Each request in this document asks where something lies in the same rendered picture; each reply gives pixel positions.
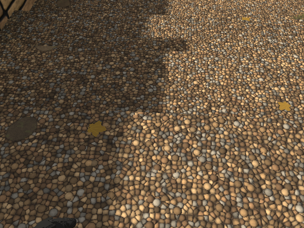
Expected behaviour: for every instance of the robot left hand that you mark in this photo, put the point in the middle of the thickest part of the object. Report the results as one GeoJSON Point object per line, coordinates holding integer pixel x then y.
{"type": "Point", "coordinates": [57, 223]}

